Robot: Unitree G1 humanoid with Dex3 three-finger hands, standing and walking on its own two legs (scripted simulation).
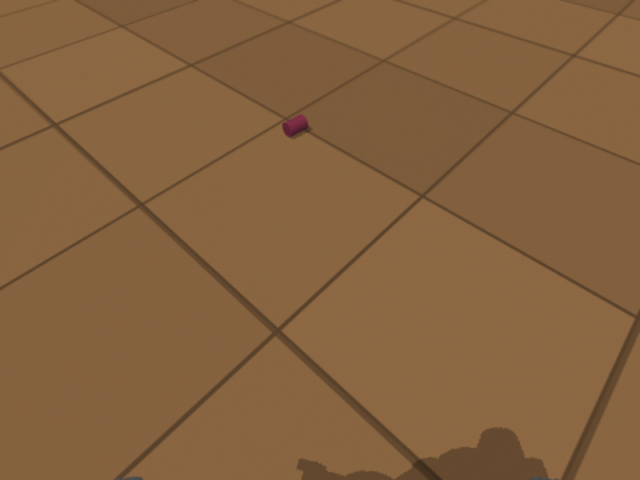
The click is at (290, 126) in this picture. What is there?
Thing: lying can
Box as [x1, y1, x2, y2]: [282, 114, 307, 136]
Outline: 303,115 301,114 282,124 283,130 286,135 290,136 307,127 307,121
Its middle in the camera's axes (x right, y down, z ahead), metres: -0.13 -0.57 +2.05
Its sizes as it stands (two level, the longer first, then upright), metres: 0.113 0.080 0.080
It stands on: the floor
